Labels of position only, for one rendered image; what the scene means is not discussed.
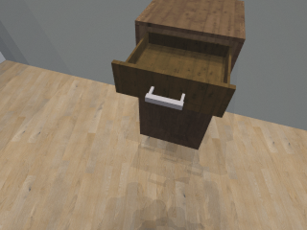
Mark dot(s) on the drawer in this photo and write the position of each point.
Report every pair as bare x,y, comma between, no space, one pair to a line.
175,65

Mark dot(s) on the handle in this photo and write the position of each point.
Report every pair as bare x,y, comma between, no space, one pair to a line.
154,99

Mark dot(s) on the cabinet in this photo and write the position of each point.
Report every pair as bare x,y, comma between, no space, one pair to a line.
218,21

